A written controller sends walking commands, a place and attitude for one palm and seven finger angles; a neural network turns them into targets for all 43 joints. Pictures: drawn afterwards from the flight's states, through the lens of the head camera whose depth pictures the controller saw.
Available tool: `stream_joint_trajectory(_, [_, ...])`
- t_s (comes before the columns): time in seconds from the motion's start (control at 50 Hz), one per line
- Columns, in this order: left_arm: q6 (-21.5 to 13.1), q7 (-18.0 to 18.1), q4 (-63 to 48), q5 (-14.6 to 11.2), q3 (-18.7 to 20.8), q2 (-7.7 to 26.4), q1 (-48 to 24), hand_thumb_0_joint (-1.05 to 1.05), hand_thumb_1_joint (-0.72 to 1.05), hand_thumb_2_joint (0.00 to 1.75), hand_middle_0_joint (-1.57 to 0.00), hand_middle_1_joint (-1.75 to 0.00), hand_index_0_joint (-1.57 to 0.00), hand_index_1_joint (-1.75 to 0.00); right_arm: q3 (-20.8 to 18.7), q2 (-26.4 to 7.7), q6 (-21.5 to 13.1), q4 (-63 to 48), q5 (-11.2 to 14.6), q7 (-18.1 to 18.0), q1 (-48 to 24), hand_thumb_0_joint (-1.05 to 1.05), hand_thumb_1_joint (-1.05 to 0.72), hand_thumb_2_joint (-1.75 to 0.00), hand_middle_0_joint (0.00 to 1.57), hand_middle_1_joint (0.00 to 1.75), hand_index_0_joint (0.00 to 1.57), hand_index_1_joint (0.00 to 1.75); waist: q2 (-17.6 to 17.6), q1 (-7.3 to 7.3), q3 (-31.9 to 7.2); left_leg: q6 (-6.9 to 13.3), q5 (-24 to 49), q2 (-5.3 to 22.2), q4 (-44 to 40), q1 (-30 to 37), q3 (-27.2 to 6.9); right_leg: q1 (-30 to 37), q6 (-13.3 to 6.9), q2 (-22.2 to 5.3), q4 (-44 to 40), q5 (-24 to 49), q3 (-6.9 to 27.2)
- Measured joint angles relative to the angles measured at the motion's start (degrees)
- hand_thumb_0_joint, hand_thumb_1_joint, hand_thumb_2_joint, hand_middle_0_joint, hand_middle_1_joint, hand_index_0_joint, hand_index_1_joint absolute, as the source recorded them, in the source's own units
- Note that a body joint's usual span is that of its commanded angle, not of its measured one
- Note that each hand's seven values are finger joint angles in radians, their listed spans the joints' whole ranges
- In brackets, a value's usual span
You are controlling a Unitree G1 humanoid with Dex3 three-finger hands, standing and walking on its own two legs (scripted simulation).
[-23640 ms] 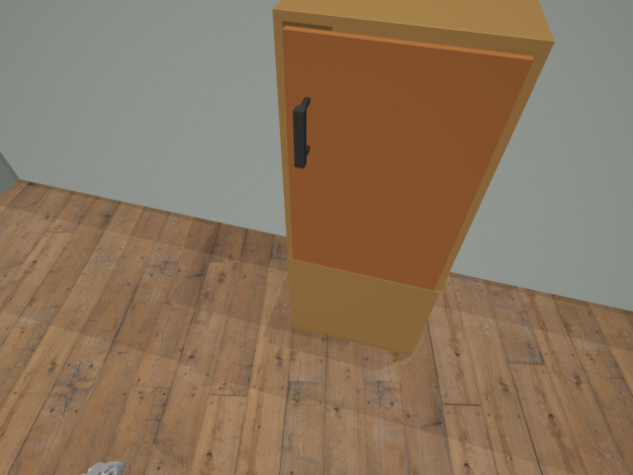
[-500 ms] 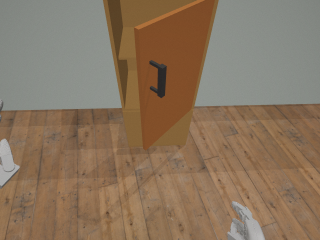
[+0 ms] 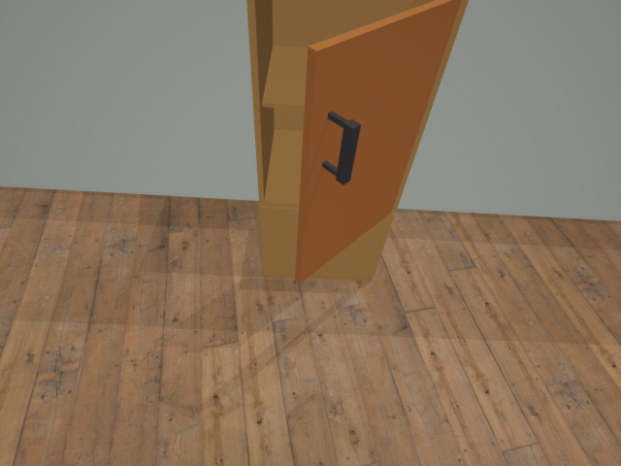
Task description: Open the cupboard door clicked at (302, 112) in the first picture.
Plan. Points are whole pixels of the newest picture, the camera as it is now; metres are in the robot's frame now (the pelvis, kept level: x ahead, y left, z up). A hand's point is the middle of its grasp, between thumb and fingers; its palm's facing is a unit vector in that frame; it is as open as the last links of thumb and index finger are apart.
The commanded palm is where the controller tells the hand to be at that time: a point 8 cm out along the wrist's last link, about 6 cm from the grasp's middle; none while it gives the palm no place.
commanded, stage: let the arm hang, fingers relaxed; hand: left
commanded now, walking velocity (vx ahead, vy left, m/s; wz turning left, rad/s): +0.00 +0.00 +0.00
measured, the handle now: (339, 148) +0.60 +0.00 +0.07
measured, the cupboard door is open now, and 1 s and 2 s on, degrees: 45 45 45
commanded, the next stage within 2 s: look to check the result in 0.70 s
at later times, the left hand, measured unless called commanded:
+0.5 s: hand out of the picture -0.02 +0.17 -0.17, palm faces +0.04 -0.98 -0.18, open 7.4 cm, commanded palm none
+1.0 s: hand out of the picture -0.02 +0.17 -0.17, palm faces +0.04 -0.98 -0.18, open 7.4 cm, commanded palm none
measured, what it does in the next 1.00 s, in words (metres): stands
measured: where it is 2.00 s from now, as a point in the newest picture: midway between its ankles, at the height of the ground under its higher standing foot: outside the picture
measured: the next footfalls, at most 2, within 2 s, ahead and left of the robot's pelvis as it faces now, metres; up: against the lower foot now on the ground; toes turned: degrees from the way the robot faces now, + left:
none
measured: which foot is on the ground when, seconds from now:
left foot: down 0.00-1.00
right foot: down 0.00-1.00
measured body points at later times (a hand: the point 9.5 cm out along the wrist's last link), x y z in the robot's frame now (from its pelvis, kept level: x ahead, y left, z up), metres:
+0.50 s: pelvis +0.00 +0.01 +0.00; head +0.00 +0.00 +0.45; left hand -0.02 +0.22 -0.16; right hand -0.03 -0.18 -0.17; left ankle +0.05 +0.12 -0.74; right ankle -0.02 -0.11 -0.74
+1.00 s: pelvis +0.01 +0.01 +0.00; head +0.03 +0.00 +0.45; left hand -0.02 +0.22 -0.16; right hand +0.00 -0.20 -0.16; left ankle +0.05 +0.12 -0.74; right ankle -0.02 -0.11 -0.74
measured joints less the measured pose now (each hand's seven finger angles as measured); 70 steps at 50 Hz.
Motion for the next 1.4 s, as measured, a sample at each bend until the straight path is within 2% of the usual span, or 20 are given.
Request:
stream_joint_trajectory(0.08, [-0.56, 0.0, 3.94, -0.13, -0.02, -0.49, 2.02, 0.01, 0.95, 0.9, -0.21, -0.3, -0.21, -0.3, -0.15, 1.16, 0.27, 2.78, 0.16, -0.32, 2.4, 0.01, -0.91, -0.9, 0.2, 0.3, 0.2, 0.3, 1.31, 0.27, 0.41, 0.35, 0.89, -0.27, -1.22, 0.28, -0.05, 0.49, 0.31, -0.21, -1.61, 1.1, -0.1])
stream_joint_trajectory(0.2, [-0.95, 0.5, 6.54, -0.17, 0.23, -1.35, 3.51, 0.01, 0.92, 0.9, -0.2, -0.3, -0.2, -0.3, -0.2, 3.12, 0.03, 4.69, 0.29, -0.49, 4.77, 0.01, -0.91, -0.9, 0.2, 0.3, 0.2, 0.3, 2.93, -0.19, 0.25, 0.92, 1.45, -0.97, -2.04, 0.63, 0.48, 0.25, 0.83, -0.98, -1.33, 1.17, 0.34])
stream_joint_trajectory(0.44, [-1.83, 1.19, 4.89, 0.01, 0.68, -3.66, 0.68, 0.01, 0.91, 0.9, -0.2, -0.3, -0.2, -0.3, -0.38, 5.5, -0.64, 5.29, 0.02, -0.43, 5.27, 0.0, -0.91, -0.9, 0.2, 0.3, 0.2, 0.3, 3.3, -0.84, -1.83, 1.39, 1.39, -1.8, -2.02, 0.67, 1.35, -0.91, 1.27, -1.97, 0.92, 0.13, 1.16])
stream_joint_trajectory(0.58, [-2.19, 1.2, 3.74, 0.12, 0.72, -4.71, -1.05, 0.0, 0.9, 0.9, -0.2, -0.3, -0.2, -0.3, -0.73, 5.09, -1.01, 4.87, -0.1, -0.55, 4.54, 0.0, -0.91, -0.9, 0.2, 0.3, 0.2, 0.3, 2.8, -1.04, -2.25, 1.27, 1.22, -1.75, -1.93, 0.63, 1.38, -1.04, 1.19, -1.94, 1.16, -0.13, 1.21])
stream_joint_trajectory(0.98, [-2.22, 1.18, 5.27, -0.14, 0.65, -3.47, -0.26, 0.01, 0.9, 0.9, -0.2, -0.3, -0.2, -0.3, -0.6, 3.79, -1.23, 5.19, 0.25, -0.82, 2.76, 0.0, -0.91, -0.9, 0.2, 0.3, 0.2, 0.3, 2.34, -0.67, -0.4, 0.76, 0.38, -1.27, -2.68, 1.99, 1.13, 0.88, 0.83, -1.37, -0.81, -0.37, 1.0])
stream_joint_trajectory(1.4, [-2.69, 1.21, 4.9, -0.26, 0.38, -3.48, -1.8, 0.0, 0.9, 0.9, -0.2, -0.3, -0.2, -0.3, -0.29, 3.16, -1.59, 6.19, 0.3, -1.15, 1.75, 0.01, -0.92, -0.9, 0.2, 0.3, 0.2, 0.3, 1.73, -0.59, -0.67, 0.49, -0.45, -1.26, -4.02, 4.09, 1.04, 3.32, 0.7, -1.28, -2.86, -0.85, 0.89])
